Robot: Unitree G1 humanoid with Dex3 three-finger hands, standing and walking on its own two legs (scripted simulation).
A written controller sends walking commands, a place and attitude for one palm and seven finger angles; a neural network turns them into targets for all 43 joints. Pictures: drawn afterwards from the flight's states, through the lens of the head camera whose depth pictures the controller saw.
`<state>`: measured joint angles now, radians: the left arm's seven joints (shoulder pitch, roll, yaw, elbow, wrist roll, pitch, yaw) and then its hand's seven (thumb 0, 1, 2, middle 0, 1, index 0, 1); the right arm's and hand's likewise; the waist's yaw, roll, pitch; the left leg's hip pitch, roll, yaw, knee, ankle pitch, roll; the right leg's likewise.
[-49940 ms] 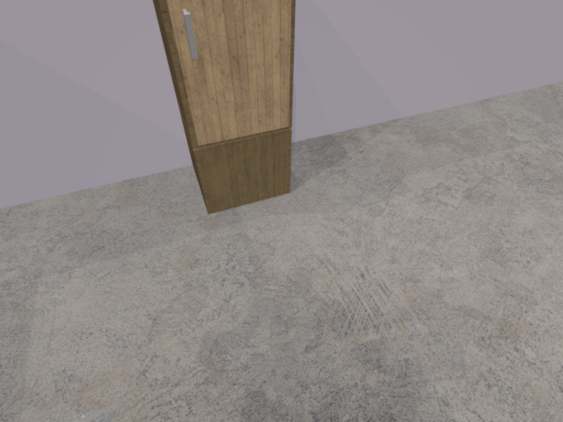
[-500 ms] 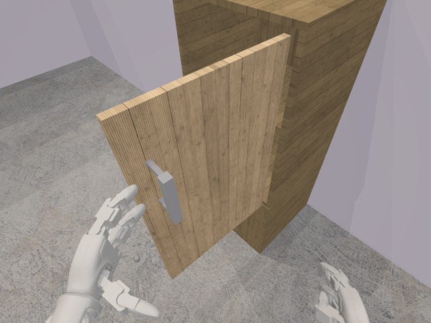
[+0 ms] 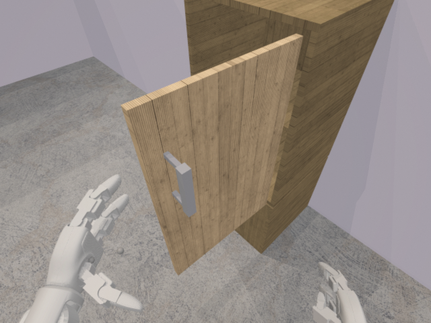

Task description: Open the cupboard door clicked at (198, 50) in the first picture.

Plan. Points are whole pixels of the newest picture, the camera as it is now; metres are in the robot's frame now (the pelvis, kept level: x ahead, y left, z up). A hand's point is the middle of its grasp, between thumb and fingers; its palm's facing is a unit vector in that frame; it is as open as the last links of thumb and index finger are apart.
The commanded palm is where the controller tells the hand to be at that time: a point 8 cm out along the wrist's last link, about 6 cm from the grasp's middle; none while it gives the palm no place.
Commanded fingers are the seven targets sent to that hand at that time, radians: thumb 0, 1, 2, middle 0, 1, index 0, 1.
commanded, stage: draw the hand back to the body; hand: left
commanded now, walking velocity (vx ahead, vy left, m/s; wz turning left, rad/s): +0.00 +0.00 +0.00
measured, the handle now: (180, 185) +0.33 +0.09 +0.11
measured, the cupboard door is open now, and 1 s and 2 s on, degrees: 87 87 87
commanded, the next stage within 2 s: step back with the hand held close in 1.34 s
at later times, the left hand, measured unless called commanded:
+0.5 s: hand (71, 239) +0.20 +0.22 +0.14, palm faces +0.28 -0.91 -0.31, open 14.5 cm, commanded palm +0.16 +0.27 +0.16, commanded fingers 0.00 0.13 0.57 -0.17 -0.30 -0.17 -0.30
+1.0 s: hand (40, 200) +0.23 +0.27 +0.18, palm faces +0.44 -0.81 -0.40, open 8.7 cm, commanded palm +0.18 +0.30 +0.20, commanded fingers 0.00 0.90 0.90 -0.20 -0.30 -0.20 -0.30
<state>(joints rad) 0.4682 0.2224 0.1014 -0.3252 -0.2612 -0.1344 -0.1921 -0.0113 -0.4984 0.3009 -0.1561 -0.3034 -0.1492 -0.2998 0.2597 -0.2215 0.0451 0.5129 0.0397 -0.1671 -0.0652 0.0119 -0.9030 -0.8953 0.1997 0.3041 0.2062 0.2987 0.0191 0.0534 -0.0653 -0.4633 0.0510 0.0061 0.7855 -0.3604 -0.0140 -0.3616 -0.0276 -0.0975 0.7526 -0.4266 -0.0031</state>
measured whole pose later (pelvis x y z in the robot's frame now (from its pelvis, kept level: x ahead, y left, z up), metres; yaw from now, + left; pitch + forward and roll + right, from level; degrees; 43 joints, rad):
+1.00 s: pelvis +0.03 +0.01 +0.03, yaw -2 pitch -4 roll +0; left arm 0.45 0.34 0.33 -0.37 -0.06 -0.06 0.12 0.01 0.67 0.80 -0.20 -0.30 -0.20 -0.30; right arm 0.18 -0.22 0.02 0.63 -0.01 -0.08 -0.08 0.01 -0.90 -0.90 0.20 0.30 0.21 0.30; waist 0.07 0.06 0.03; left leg -0.11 0.03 0.06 0.42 -0.24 -0.01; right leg -0.02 -0.03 -0.06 0.37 -0.28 0.01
